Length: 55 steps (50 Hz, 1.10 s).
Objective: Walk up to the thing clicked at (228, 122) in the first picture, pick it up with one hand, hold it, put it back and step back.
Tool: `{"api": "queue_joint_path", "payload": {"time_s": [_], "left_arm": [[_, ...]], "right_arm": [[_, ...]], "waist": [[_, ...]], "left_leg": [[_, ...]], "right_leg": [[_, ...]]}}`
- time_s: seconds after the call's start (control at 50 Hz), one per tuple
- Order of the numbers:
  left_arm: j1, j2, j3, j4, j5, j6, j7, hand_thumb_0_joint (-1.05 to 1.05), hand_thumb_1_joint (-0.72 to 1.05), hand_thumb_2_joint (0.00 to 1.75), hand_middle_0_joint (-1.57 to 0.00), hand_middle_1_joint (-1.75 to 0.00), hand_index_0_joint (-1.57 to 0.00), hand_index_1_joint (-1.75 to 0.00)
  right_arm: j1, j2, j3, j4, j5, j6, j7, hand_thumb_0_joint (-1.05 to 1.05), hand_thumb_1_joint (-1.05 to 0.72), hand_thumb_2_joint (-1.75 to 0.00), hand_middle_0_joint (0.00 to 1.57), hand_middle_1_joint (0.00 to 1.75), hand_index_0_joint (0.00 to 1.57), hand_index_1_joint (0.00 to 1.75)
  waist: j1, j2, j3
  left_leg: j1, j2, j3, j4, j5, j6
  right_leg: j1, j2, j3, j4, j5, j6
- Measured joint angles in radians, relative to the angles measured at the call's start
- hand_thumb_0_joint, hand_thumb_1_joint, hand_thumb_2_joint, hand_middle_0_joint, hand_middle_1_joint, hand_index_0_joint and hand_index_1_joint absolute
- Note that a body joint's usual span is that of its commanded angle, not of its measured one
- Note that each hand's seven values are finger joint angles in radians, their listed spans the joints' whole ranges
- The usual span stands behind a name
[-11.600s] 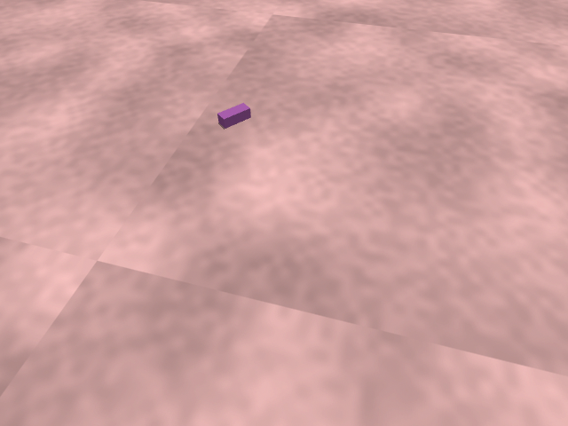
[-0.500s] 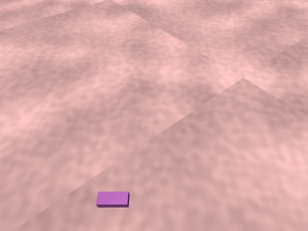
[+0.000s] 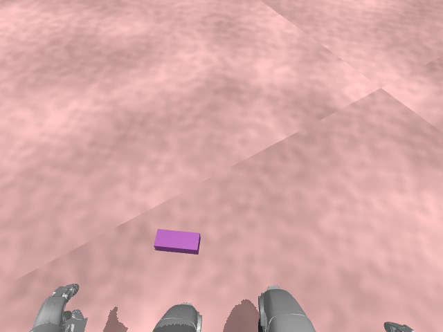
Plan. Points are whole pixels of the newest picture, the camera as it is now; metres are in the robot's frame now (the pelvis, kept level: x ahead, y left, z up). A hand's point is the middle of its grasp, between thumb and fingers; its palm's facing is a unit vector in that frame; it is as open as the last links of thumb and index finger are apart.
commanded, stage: walk up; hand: left
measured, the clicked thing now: (178, 241) +0.48 +0.21 -0.71
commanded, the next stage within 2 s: none
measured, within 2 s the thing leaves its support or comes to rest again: neither
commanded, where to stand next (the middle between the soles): +0.08 -0.02 m, yaw -2 degrees
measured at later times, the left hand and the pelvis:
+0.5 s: hand out of the picture +0.02 +0.24 -0.10, palm faces -0.02 -0.88 -0.47, open 7.3 cm; pelvis +0.01 -0.05 +0.03, yaw -2 degrees
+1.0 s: hand out of the picture +0.10 +0.28 -0.13, palm faces -0.03 -0.91 -0.41, open 7.4 cm; pelvis +0.02 +0.00 +0.01, yaw +0 degrees
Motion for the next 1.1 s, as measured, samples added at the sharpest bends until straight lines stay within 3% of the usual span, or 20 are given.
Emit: {"api": "queue_joint_path", "payload": {"time_s": [0.04,0.08,0.2,0.3,0.34,0.36,0.4,0.44,0.52,0.6,0.68,0.76,0.8,0.84,0.88,0.92,1.1], "left_arm": [[0.003,0.007,0.005,0.016,-0.004,0.009,-0.002,0.01,0.91,0.90,-0.21,-0.30,-0.21,-0.30],[0.032,0.009,0.008,0.025,0.002,0.003,-0.021,0.01,0.91,0.90,-0.20,-0.30,-0.21,-0.30],[0.200,0.023,0.015,0.069,0.033,-0.008,-0.095,0.01,0.91,0.90,-0.21,-0.30,-0.21,-0.30],[0.255,0.032,0.024,0.083,0.029,-0.036,-0.117,0.01,0.91,0.90,-0.21,-0.30,-0.21,-0.30],[0.276,0.034,0.028,0.067,0.024,-0.063,-0.118,0.01,0.91,0.90,-0.21,-0.30,-0.21,-0.30],[0.289,0.032,0.030,0.054,0.024,-0.082,-0.113,0.01,0.91,0.90,-0.21,-0.30,-0.21,-0.30],[0.315,0.027,0.027,0.036,0.034,-0.108,-0.093,0.01,0.91,0.90,-0.21,-0.30,-0.21,-0.30],[0.333,0.013,0.013,0.039,0.031,-0.119,-0.079,0.01,0.91,0.90,-0.21,-0.30,-0.21,-0.30],[0.366,-0.018,-0.007,0.049,0.021,-0.143,-0.050,0.01,0.90,0.89,-0.21,-0.30,-0.21,-0.30],[0.360,-0.029,-0.009,0.046,0.015,-0.142,-0.005,0.01,0.90,0.89,-0.21,-0.30,-0.21,-0.30],[0.306,-0.026,-0.006,0.015,0.010,-0.126,0.010,0.01,0.90,0.89,-0.21,-0.30,-0.21,-0.30],[0.248,-0.006,-0.011,-0.038,0.011,-0.120,0.007,0.01,0.90,0.89,-0.21,-0.30,-0.21,-0.30],[0.225,0.010,-0.018,-0.059,0.006,-0.113,0.005,0.01,0.90,0.89,-0.21,-0.30,-0.21,-0.30],[0.186,0.025,-0.018,-0.062,-0.003,-0.101,0.006,0.01,0.90,0.90,-0.21,-0.30,-0.21,-0.30],[0.154,0.014,-0.026,-0.048,-0.009,-0.082,0.010,0.01,0.90,0.90,-0.21,-0.30,-0.21,-0.30],[0.144,0.008,-0.032,-0.037,-0.010,-0.073,0.005,0.01,0.90,0.90,-0.21,-0.30,-0.21,-0.30],[0.149,-0.013,-0.014,0.008,0.018,-0.029,-0.043,0.01,0.91,0.89,-0.21,-0.30,-0.21,-0.30]], "right_arm": [[0.001,0.023,0.013,0.005,0.000,-0.014,-0.009,0.01,-0.90,-0.90,0.21,0.30,0.20,0.30],[0.012,0.035,0.019,0.010,0.000,-0.035,-0.016,0.01,-0.90,-0.90,0.21,0.30,0.20,0.30],[0.092,0.019,0.005,-0.027,-0.007,-0.096,-0.010,0.01,-0.90,-0.90,0.21,0.30,0.21,0.30],[0.149,-0.037,-0.005,-0.054,-0.014,-0.103,0.004,0.01,-0.90,-0.90,0.21,0.30,0.21,0.30],[0.165,-0.065,-0.013,-0.055,-0.018,-0.084,0.009,0.01,-0.90,-0.90,0.21,0.30,0.21,0.30],[0.170,-0.079,-0.020,-0.052,-0.018,-0.070,0.008,0.01,-0.90,-0.90,0.21,0.30,0.20,0.30],[0.173,-0.088,-0.033,-0.030,-0.009,-0.036,-0.002,0.01,-0.90,-0.90,0.21,0.30,0.20,0.30],[0.171,-0.092,-0.037,-0.006,0.005,-0.021,0.003,0.01,-0.90,-0.90,0.21,0.30,0.20,0.30],[0.174,-0.099,-0.040,-0.014,0.005,-0.020,0.029,0.01,-0.91,-0.90,0.21,0.30,0.20,0.30],[0.158,-0.084,-0.036,-0.043,-0.006,0.002,0.039,0.01,-0.91,-0.90,0.20,0.30,0.20,0.30],[0.125,-0.052,-0.022,-0.055,0.000,0.024,0.033,0.01,-0.91,-0.90,0.21,0.30,0.20,0.30],[0.088,-0.024,-0.009,-0.056,0.004,0.027,0.031,0.01,-0.91,-0.90,0.21,0.30,0.20,0.30],[0.071,-0.016,-0.006,-0.060,0.002,0.015,0.033,0.01,-0.91,-0.90,0.21,0.30,0.20,0.30],[0.042,0.000,-0.008,-0.064,-0.007,-0.007,0.030,0.01,-0.91,-0.90,0.21,0.30,0.20,0.30],[0.031,0.002,-0.005,-0.077,0.003,-0.025,0.027,0.01,-0.90,-0.90,0.21,0.30,0.20,0.30],[0.026,0.011,0.004,-0.080,0.011,-0.034,0.017,0.01,-0.90,-0.90,0.21,0.30,0.20,0.30],[0.019,-0.004,0.024,-0.068,0.014,-0.083,-0.030,0.01,-0.90,-0.90,0.21,0.30,0.20,0.30]], "waist": [[-0.004,-0.021,-0.008],[0.003,-0.043,-0.028],[0.011,-0.062,-0.121],[-0.004,-0.036,-0.134],[-0.005,-0.013,-0.138],[-0.002,0.008,-0.137],[0.006,0.039,-0.144],[0.016,0.066,-0.153],[0.015,0.129,-0.152],[0.007,0.157,-0.121],[0.003,0.150,-0.077],[0.007,0.126,-0.047],[0.004,0.102,-0.042],[0.005,0.043,-0.008],[-0.005,0.041,0.000],[-0.008,0.026,-0.012],[0.005,-0.011,-0.051]], "left_leg": [[-0.003,0.006,-0.008,-0.037,0.032,0.001],[0.004,0.009,-0.001,-0.086,0.061,0.007],[0.067,0.049,0.043,-0.197,0.092,0.031],[0.097,0.085,0.048,-0.233,0.101,0.037],[0.085,0.097,0.037,-0.193,0.067,0.044],[0.061,0.102,0.014,-0.125,-0.012,0.058],[-0.017,0.050,-0.075,0.081,-0.094,0.056],[-0.079,-0.009,-0.121,0.204,-0.041,0.049],[-0.165,-0.045,-0.145,0.248,0.095,0.020],[-0.209,-0.062,-0.163,0.260,0.129,0.007],[-0.190,-0.059,-0.130,0.224,0.103,0.009],[-0.106,-0.016,-0.048,0.048,0.062,0.024],[-0.041,-0.003,-0.004,-0.082,0.090,0.040],[-0.032,-0.038,0.028,-0.088,0.108,0.027],[-0.045,-0.039,0.021,-0.062,0.099,0.034],[-0.038,-0.037,0.023,-0.082,0.107,0.041],[-0.040,0.009,0.055,-0.107,0.120,0.029]], "right_leg": [[-0.019,0.081,0.055,0.165,-0.007,-0.014],[0.001,0.104,0.062,0.208,0.051,-0.020],[0.142,0.065,-0.006,0.038,0.041,0.007],[0.207,0.013,-0.069,-0.194,-0.010,-0.007],[0.261,0.003,-0.100,-0.343,0.053,-0.017],[0.274,0.013,-0.112,-0.380,0.145,-0.013],[0.270,0.024,-0.132,-0.350,0.178,-0.010],[0.300,0.024,-0.141,-0.377,0.174,-0.013],[0.381,0.025,-0.158,-0.480,0.207,-0.005],[0.394,0.006,-0.160,-0.477,0.196,0.000],[0.364,-0.031,-0.161,-0.425,0.166,0.013],[0.317,-0.064,-0.169,-0.346,0.124,0.031],[0.279,-0.085,-0.171,-0.277,0.089,0.038],[0.216,-0.117,-0.120,-0.135,0.076,0.013],[0.155,-0.056,-0.057,0.015,-0.021,-0.008],[0.115,-0.012,-0.026,0.092,-0.048,-0.021],[0.123,0.018,-0.061,-0.067,0.003,-0.017]]}}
